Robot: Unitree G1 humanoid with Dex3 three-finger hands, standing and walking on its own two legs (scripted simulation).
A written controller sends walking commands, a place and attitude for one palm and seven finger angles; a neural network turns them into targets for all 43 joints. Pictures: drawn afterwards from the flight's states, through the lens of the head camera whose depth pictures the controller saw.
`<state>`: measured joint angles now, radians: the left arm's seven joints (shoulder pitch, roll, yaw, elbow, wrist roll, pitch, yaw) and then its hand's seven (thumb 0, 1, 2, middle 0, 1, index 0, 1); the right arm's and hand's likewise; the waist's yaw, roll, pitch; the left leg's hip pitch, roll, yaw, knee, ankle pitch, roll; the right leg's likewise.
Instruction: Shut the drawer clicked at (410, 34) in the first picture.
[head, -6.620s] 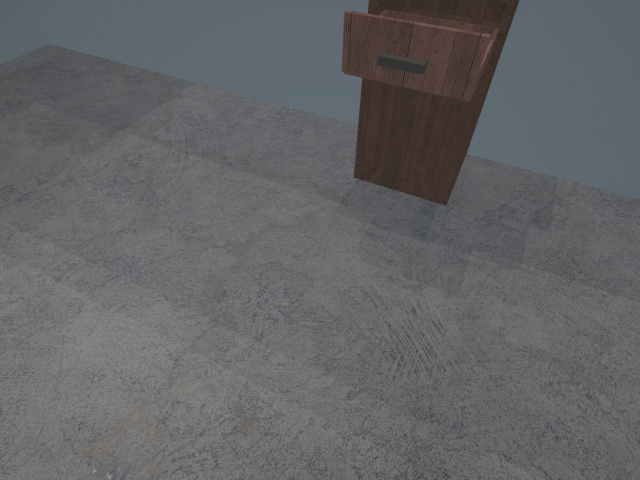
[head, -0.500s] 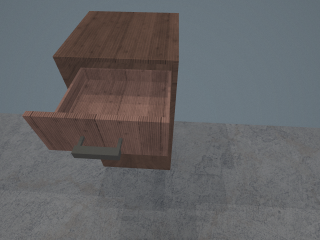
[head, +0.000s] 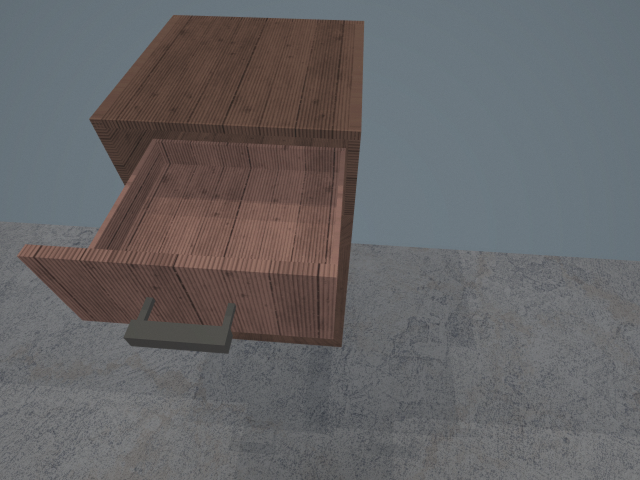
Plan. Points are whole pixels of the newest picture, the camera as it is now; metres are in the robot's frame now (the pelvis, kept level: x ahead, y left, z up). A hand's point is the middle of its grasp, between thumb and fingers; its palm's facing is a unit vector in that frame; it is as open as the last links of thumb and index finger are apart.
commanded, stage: come to a stop and stand still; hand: left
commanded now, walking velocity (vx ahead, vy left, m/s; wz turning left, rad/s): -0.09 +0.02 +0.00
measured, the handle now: (184, 321) +0.31 +0.22 -0.02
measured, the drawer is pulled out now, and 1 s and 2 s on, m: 0.28 0.28 0.28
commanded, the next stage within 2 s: look again from close up in 0.74 s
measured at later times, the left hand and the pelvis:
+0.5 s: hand out of the picture -0.03 +0.19 -0.17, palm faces +0.02 -0.98 -0.21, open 7.4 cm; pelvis -0.06 +0.01 -0.01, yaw +0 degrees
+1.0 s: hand out of the picture -0.12 +0.17 -0.17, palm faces +0.04 -0.99 -0.16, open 7.4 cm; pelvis -0.07 +0.02 +0.00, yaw +1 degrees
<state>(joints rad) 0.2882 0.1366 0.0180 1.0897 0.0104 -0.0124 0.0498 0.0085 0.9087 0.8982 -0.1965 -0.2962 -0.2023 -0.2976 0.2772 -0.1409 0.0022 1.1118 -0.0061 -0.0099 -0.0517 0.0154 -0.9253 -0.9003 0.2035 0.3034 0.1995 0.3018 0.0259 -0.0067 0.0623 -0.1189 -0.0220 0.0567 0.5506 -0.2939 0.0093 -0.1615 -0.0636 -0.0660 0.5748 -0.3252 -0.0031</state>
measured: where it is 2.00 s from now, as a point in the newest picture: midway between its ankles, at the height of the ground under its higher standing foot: outside the picture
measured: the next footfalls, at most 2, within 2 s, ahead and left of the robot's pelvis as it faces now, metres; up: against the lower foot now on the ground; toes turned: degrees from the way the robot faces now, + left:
none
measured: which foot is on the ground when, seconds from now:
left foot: down 0.00-1.00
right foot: down 0.00-1.00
